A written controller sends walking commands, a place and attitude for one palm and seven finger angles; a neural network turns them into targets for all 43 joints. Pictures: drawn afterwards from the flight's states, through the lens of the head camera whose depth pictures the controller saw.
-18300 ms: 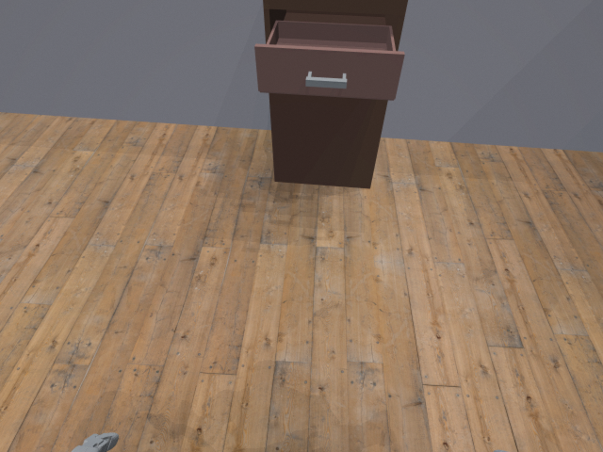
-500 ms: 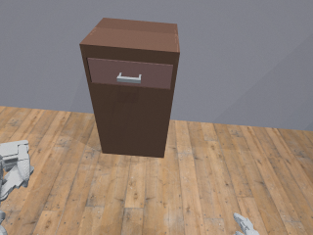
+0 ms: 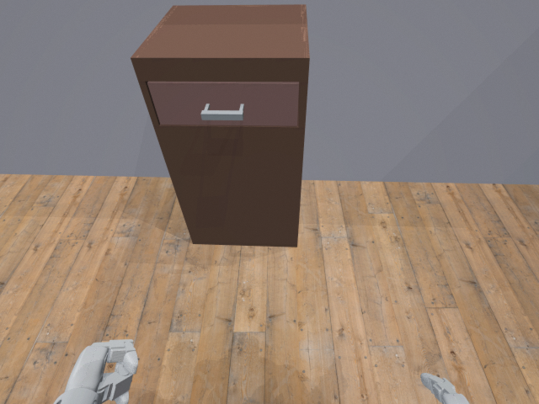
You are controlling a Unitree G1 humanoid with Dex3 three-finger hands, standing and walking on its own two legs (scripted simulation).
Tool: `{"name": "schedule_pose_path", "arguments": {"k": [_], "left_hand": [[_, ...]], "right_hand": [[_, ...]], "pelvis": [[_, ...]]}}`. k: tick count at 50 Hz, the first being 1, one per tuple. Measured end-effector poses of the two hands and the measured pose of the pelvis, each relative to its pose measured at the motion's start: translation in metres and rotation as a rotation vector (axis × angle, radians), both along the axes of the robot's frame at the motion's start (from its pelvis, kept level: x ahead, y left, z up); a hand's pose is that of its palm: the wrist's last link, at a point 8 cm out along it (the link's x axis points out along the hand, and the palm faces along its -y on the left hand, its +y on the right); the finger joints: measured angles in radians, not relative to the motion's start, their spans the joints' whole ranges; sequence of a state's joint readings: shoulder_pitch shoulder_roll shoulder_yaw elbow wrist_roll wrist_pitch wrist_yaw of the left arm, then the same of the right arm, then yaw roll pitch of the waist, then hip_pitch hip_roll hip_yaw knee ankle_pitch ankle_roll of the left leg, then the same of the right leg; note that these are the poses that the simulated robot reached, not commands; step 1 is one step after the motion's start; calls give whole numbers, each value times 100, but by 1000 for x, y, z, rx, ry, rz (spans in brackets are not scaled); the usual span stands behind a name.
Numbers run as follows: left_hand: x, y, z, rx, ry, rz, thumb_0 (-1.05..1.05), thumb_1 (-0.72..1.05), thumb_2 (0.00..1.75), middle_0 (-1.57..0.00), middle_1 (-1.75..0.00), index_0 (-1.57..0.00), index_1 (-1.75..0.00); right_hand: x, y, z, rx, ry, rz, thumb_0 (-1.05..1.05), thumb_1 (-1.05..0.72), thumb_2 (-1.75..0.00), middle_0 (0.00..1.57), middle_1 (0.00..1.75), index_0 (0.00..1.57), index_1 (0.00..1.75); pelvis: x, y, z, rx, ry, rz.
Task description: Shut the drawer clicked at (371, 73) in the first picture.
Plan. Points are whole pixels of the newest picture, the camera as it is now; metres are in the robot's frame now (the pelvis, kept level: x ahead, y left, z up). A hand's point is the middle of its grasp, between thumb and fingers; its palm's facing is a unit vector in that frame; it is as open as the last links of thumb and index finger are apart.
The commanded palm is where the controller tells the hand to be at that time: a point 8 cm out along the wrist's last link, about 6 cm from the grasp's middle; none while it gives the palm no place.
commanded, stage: let the arm hang, fingers relaxed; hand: left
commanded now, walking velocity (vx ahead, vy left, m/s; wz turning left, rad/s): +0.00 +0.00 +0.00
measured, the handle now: (223, 111) +0.88 +0.17 -0.03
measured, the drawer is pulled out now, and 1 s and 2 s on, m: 0.00 0.00 0.00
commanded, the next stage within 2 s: look to check the result in 0.92 s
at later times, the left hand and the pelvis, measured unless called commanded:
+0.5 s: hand out of the picture -0.01 +0.22 -0.15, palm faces +0.00 -0.96 -0.29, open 6.3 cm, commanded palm none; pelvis +0.00 -0.01 +0.02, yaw +0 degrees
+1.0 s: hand out of the picture +0.09 +0.21 -0.14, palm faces -0.02 -0.96 -0.28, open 7.4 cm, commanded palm none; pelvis +0.03 -0.01 +0.02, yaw -1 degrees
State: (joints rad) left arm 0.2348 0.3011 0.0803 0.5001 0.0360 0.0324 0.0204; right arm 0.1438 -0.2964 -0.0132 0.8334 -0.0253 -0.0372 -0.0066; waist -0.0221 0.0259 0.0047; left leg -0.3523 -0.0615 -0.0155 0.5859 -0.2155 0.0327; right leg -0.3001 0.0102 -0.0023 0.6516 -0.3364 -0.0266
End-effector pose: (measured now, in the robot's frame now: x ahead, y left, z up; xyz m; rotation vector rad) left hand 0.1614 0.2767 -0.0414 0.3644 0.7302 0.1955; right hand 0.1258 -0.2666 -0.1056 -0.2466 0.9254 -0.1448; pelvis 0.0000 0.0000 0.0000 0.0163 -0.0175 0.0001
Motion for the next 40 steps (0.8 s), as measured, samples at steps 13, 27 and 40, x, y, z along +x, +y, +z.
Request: {"name": "schedule_pose_path", "arguments": {"k": [13,27,40], "left_hand": [[-176,-35,-90,-188,645,185,1,91,90,-84,-102,-83,-104],[-166,-15,-73,-116,664,196,0,91,90,-33,-45,-32,-45],[-86,-27,-71,-138,495,110,0,91,90,-21,-31,-20,-31]], "right_hand": [[-105,1,-10,-17,431,-60,1,-91,-90,20,30,20,29],[-119,21,-24,59,475,-101,1,-91,-90,20,30,21,29],[-79,12,-18,38,375,-100,1,-91,-90,20,30,21,29]], "pelvis": [[-2,-12,14,-36,-11,15],[6,-6,17,-25,-20,0],[16,-5,19,-19,-18,-8]]}}
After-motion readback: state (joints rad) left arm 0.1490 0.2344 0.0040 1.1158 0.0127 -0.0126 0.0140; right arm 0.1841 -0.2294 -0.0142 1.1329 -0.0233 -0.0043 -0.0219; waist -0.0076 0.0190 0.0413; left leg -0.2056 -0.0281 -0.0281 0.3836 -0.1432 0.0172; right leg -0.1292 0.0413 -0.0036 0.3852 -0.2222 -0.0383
